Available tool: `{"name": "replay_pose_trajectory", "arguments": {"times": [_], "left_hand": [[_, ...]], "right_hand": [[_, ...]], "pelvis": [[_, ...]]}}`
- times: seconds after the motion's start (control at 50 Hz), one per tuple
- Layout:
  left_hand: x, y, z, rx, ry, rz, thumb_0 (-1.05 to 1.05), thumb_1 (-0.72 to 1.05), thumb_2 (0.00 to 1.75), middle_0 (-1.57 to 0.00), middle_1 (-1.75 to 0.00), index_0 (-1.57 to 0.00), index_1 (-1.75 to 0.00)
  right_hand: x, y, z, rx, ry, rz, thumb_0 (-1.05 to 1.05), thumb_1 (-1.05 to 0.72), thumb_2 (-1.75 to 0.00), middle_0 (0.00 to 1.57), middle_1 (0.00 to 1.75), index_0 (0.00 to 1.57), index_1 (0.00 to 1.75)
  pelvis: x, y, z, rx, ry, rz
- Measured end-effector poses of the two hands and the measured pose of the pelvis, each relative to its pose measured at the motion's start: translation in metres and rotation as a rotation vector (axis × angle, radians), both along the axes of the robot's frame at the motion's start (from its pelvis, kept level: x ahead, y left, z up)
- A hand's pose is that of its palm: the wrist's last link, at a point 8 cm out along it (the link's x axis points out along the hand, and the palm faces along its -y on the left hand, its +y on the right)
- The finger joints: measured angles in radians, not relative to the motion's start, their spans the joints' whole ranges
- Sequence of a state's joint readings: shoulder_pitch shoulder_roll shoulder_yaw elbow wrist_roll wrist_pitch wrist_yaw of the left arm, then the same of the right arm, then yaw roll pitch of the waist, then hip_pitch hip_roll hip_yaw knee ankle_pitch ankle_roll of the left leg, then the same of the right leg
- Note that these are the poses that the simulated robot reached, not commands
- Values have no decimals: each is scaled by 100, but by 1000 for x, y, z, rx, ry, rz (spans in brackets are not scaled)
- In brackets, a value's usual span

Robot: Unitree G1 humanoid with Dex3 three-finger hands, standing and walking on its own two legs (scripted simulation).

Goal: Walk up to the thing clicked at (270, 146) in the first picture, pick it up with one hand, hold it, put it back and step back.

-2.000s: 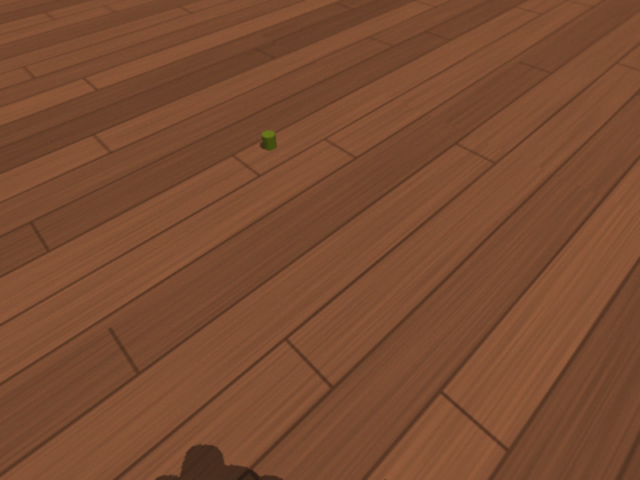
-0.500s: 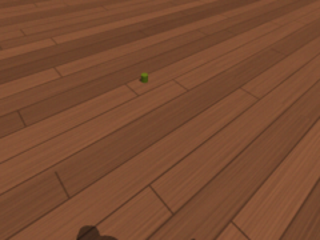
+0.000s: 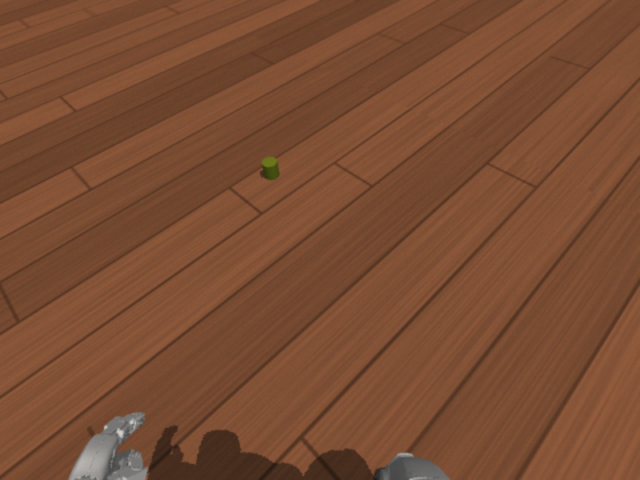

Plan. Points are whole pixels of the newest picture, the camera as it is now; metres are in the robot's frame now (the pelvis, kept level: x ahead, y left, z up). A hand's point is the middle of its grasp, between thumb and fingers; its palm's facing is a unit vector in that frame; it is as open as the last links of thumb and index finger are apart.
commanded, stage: walk up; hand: left
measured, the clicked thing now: (270, 168) +1.46 +0.24 -0.71
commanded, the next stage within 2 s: none
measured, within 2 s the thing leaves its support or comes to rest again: neither
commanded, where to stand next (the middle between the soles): +1.06 -0.01 m, yaw +1 degrees
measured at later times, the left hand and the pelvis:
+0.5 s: hand (135, 398) +0.28 +0.32 -0.14, palm faces -0.03 -0.94 -0.34, open 7.4 cm; pelvis +0.27 +0.03 +0.01, yaw +0 degrees
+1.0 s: hand (198, 226) +0.58 +0.25 -0.09, palm faces -0.01 -0.92 -0.40, open 7.4 cm; pelvis +0.49 -0.02 +0.02, yaw +0 degrees
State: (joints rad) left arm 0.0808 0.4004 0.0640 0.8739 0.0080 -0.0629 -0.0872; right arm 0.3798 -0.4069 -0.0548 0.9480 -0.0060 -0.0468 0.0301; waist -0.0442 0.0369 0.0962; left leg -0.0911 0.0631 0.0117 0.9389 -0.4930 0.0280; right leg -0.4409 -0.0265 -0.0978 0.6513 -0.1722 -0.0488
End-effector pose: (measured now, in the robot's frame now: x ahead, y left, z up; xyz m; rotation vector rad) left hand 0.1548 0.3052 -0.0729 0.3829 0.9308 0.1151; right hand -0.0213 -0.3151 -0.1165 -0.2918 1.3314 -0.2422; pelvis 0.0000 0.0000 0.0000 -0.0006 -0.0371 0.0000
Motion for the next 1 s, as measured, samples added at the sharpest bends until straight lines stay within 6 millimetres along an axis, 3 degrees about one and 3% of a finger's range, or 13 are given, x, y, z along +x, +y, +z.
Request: {"name": "replay_pose_trajectory", "arguments": {"times": [0.06,0.16,0.32,0.44,0.54,0.64,0.76,0.86,0.92,1.0], "left_hand": [[17,-12,8,-22,-14,27,1,90,90,-21,-30,-20,-30],[23,-12,9,-30,57,66,1,90,90,-21,-30,-21,-30],[39,23,-10,-29,197,155,1,90,90,-21,-30,-21,-30],[81,53,-37,-17,297,195,1,90,90,-21,-30,-20,-30],[144,53,-30,-26,296,140,1,90,90,-20,-30,-20,-30],[214,47,-16,-31,253,89,1,90,90,-20,-30,-20,-30],[305,30,-1,1,196,48,1,90,90,-21,-30,-20,-30],[379,10,1,53,92,54,1,90,90,-21,-30,-20,-30],[403,-4,9,46,50,70,1,90,90,-21,-30,-20,-30],[419,-14,16,33,72,88,1,90,90,-21,-30,-21,-30]], "right_hand": [[58,-4,7,9,-53,43,1,-91,-90,21,30,20,30],[153,-8,28,8,-161,114,1,-91,-90,21,30,20,30],[285,2,49,-32,-205,199,1,-91,-90,21,30,20,30],[378,28,49,-73,-287,228,1,-91,-90,21,30,20,30],[410,41,62,-56,-316,178,1,-91,-90,21,30,20,30],[426,36,60,-40,-267,149,1,-90,-90,21,30,20,30],[446,8,42,-21,-193,89,1,-90,-90,21,30,20,30],[483,-24,10,-17,-137,64,1,-90,-90,21,30,20,30],[515,-28,6,-4,-115,75,1,-91,-90,21,30,20,30],[563,-26,15,20,-143,107,1,-91,-90,21,30,20,30]], "pelvis": [[29,-4,10,-5,-11,9],[79,-5,22,-19,-6,8],[168,8,20,-40,7,21],[239,31,3,-19,11,19],[283,34,17,-2,6,-1],[328,31,24,8,4,-10],[388,13,21,25,2,-15],[442,-13,1,13,-8,-5],[464,-20,5,7,-15,0],[493,-23,17,-6,-8,7]]}}
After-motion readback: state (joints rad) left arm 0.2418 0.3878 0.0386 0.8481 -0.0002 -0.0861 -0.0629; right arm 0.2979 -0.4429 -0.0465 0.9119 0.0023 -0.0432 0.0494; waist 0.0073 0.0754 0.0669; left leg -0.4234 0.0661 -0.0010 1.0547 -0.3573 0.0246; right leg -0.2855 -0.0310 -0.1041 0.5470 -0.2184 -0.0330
